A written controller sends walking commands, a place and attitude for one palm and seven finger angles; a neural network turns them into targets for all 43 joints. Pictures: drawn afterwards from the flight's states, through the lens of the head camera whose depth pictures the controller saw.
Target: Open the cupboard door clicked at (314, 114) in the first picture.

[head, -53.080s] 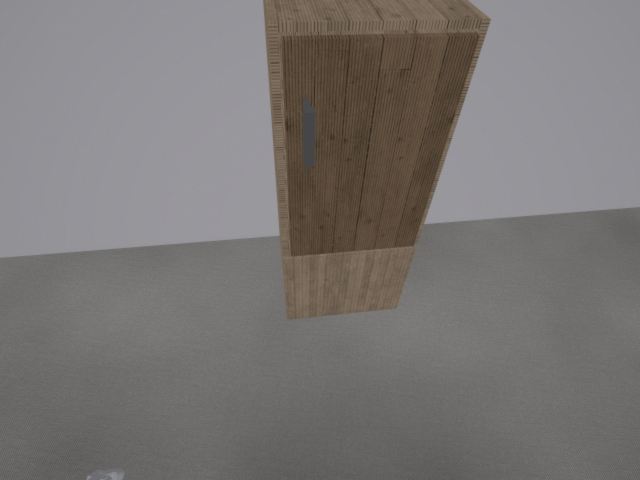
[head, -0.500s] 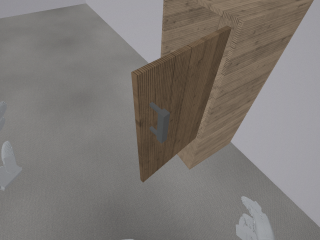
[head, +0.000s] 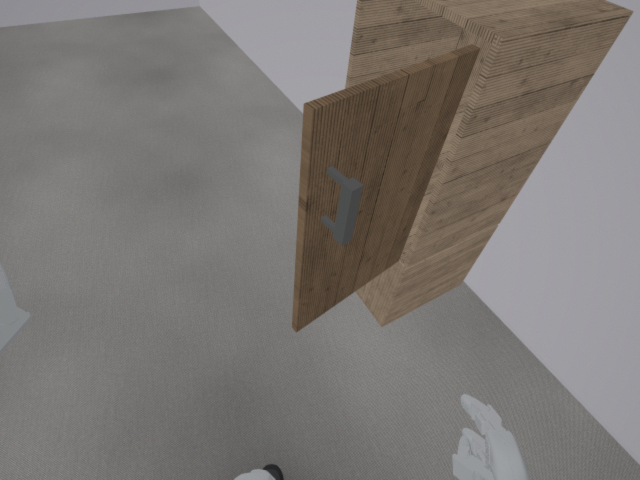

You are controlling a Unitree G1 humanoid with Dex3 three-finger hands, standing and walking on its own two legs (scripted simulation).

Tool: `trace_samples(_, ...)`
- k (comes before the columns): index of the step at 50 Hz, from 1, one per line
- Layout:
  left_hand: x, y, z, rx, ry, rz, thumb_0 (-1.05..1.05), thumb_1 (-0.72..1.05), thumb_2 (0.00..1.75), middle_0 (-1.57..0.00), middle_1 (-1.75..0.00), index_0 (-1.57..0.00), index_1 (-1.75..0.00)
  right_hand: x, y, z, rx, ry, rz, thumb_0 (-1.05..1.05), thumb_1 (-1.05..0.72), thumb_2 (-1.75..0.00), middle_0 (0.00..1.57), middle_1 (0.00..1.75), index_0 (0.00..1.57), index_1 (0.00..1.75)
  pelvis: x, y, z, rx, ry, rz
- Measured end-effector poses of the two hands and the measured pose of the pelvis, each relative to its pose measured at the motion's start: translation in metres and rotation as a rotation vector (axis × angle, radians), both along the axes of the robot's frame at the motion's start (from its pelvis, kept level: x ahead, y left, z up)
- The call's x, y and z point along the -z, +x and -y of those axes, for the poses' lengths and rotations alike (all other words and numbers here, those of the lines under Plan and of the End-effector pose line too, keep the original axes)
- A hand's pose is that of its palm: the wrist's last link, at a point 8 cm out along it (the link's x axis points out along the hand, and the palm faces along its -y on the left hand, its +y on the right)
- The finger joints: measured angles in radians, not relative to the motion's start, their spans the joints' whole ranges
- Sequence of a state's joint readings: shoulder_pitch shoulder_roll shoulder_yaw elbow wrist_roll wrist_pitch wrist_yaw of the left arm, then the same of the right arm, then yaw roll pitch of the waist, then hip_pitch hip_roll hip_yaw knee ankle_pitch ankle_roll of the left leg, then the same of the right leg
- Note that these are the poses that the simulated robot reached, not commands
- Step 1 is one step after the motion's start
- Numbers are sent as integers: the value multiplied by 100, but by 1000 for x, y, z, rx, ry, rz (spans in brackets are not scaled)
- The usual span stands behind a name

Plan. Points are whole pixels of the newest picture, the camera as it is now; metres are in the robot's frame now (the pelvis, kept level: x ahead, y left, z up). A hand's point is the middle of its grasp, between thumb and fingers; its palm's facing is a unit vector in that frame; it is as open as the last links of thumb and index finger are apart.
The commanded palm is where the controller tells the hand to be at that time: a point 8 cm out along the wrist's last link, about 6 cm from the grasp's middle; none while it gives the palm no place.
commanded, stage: step back with the hand held close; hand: left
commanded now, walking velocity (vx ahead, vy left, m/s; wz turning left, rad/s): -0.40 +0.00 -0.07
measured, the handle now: (338, 206) +0.51 +0.01 +0.05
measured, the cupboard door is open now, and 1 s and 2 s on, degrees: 99 99 99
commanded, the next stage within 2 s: stop stepping back and stand still in 0.04 s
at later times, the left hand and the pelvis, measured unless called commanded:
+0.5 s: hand (19, 449) +0.11 +0.23 +0.17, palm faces +0.29 -0.81 -0.51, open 7.4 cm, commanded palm +0.06 +0.28 +0.18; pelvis -0.10 -0.01 +0.01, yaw -4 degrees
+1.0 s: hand out of the picture +0.10 +0.26 +0.16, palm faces +0.39 -0.80 -0.45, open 7.4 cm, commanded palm +0.04 +0.30 +0.18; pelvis -0.11 +0.01 +0.01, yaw -4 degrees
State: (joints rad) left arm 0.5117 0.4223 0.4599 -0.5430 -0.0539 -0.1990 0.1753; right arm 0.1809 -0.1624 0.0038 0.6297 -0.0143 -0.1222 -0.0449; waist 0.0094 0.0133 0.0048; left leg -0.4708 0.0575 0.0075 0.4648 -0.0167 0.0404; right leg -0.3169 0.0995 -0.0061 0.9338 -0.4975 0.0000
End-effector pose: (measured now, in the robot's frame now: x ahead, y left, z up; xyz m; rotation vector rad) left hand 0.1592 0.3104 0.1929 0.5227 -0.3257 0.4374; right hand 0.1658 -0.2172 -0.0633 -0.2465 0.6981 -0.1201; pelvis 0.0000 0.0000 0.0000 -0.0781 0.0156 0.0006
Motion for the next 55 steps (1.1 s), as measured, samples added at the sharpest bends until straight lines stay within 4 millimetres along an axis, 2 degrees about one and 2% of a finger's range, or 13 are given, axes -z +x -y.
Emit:
trace_samples(5, 4, -15, 26, 80, 13, -9, 2, 89, 90, -21, -30, -21, -30, 4, -16, 6, -18, 24, 35, 1, -90, -90, 20, 30, 20, 30, 8, -28, 11, 65, 54, -48)
trace_samples(8, 7, -17, 38, 134, 17, -28, 1, 89, 90, -21, -31, -21, -30, 11, -37, 16, 11, 16, -4, 1, -90, -90, 20, 30, 21, 30, 7, -44, 11, 86, 38, -28)
trace_samples(13, 11, -18, 35, 174, 20, -71, 1, 89, 90, -21, -31, -21, -30, 6, -81, 35, 129, -24, -41, 1, -90, -90, 20, 30, 21, 30, 5, -49, 7, 95, 44, -7)
trace_samples(17, 12, -26, 31, 176, 17, -91, 1, 89, 90, -21, -31, -21, -30, -1, -117, 45, 180, -46, -24, 1, -91, -90, 20, 30, 20, 30, 2, -68, 6, 104, 69, 19)
trace_samples(21, 4, -50, 38, 169, 40, -110, 2, 89, 90, -21, -31, -21, -30, -3, -149, 50, 197, -39, -13, 1, -91, -90, 20, 30, 20, 30, -3, -87, 9, 91, 68, 26)
trace_samples(25, -1, -83, 42, 153, 67, -139, 2, 89, 90, -21, -31, -21, -30, 6, -174, 53, 195, -22, -62, 1, -91, -90, 20, 30, 20, 30, -5, -102, 12, 78, 67, 33)
trace_samples(29, 3, -102, 33, 86, 30, -107, 1, 89, 90, -21, -31, -21, -30, 15, -192, 54, 198, -24, -115, 1, -91, -90, 20, 30, 20, 30, -7, -107, 10, 98, 81, 36)
trace_samples(33, 15, -103, 19, 23, -43, -64, 1, 89, 90, -21, -31, -21, -30, 23, -195, 50, 184, -44, -115, 1, -91, -90, 20, 30, 20, 30, -1, -110, 2, 54, 60, 41)
trace_samples(36, 21, -103, 13, 22, -74, -66, 1, 89, 90, -21, -31, -21, -30, 21, -190, 41, 178, -41, -98, 2, -91, -90, 20, 30, 20, 30, -1, -115, -4, 56, 67, 64)
trace_samples(45, 7, -101, 8, 56, 17, -77, 2, 89, 90, -21, -31, -21, -30, 6, -159, 2, 105, 34, 9, 1, -91, -90, 20, 30, 20, 30, -5, -117, -10, 60, 69, 46)
trace_samples(52, 16, -101, 8, 48, -19, -140, 1, 89, 90, -21, -31, -21, -30, 7, -142, -5, 65, 54, -3, 1, -90, -90, 20, 30, 20, 30, -7, -114, -11, 67, 59, 34)
trace_samples(53, 25, -98, 7, 56, -14, -172, 1, 89, 90, -21, -31, -21, -30, 10, -140, -4, 49, 58, -5, 1, -90, -90, 20, 30, 20, 30, -6, -114, -12, 59, 58, 26)
trace_samples(55, 68, -87, 2, 59, -63, -350, 1, 89, 90, -20, -30, -20, -30, 23, -138, 3, 19, 59, -53, 1, -90, -90, 20, 30, 20, 30, -3, -116, -16, 47, 59, 15)
